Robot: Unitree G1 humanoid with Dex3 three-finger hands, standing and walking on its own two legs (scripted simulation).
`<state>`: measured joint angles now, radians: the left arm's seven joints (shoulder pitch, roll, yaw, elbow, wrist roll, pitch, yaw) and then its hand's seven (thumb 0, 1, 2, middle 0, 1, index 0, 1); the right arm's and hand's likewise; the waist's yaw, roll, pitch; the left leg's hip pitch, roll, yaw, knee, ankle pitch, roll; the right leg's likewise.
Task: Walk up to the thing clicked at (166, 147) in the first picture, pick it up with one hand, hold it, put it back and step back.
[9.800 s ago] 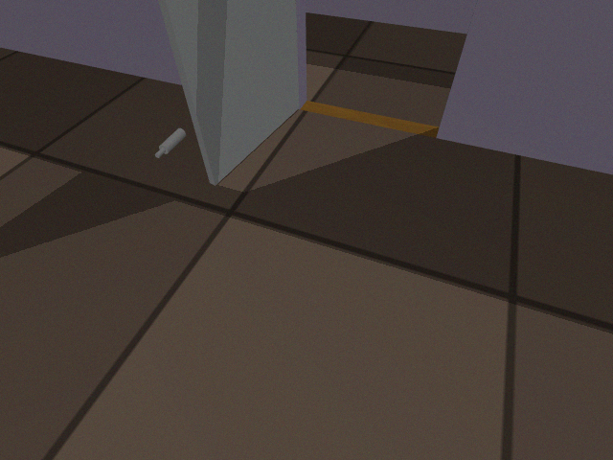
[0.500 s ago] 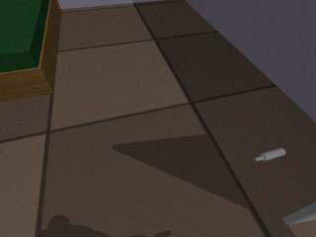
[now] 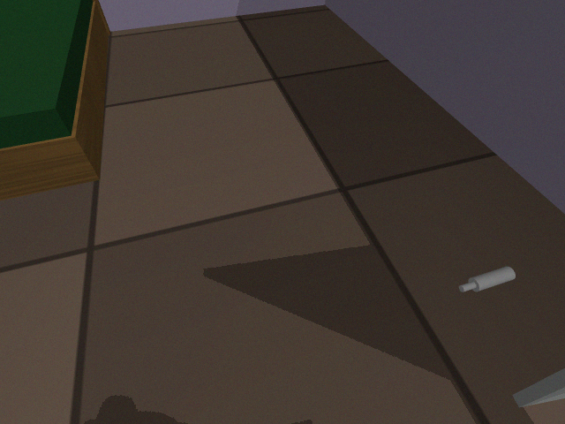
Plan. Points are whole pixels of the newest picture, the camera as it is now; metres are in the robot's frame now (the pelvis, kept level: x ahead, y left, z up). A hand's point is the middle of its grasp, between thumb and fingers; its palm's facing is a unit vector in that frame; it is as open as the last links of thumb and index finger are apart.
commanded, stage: stand
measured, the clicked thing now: (485, 280) +0.78 -0.76 -0.75
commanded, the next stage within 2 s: none
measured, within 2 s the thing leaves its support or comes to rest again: neither
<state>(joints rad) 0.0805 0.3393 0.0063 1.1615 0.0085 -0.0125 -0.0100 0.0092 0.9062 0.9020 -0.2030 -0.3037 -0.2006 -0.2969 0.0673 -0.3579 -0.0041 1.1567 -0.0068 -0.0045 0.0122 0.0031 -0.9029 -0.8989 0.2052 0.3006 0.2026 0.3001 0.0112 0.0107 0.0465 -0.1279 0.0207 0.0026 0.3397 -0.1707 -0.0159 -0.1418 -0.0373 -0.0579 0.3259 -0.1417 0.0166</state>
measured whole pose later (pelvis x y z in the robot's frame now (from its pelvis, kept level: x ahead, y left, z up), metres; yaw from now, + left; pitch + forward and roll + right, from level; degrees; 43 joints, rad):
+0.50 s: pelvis +0.01 -0.01 +0.00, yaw +0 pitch -2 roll +0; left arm 0.08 0.35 0.00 1.14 0.01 -0.01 0.00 0.01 0.91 0.90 -0.20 -0.30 -0.20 -0.30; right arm 0.09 -0.35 -0.01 1.16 -0.01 -0.01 0.01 0.00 -0.90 -0.90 0.21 0.30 0.20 0.30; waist 0.00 0.01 0.04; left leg -0.11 0.03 0.01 0.31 -0.17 -0.03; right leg -0.14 -0.03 -0.06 0.32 -0.16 0.01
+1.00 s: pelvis +0.01 -0.02 +0.00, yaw +0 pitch -2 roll +0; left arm 0.10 0.35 0.00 1.14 0.01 -0.01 0.00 0.01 0.91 0.90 -0.20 -0.30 -0.20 -0.30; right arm 0.10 -0.35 -0.01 1.15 -0.01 0.00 0.01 0.00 -0.90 -0.90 0.20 0.30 0.20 0.30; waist 0.00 0.01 0.04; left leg -0.10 0.04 0.00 0.31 -0.17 -0.04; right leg -0.13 -0.02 -0.06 0.32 -0.16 0.00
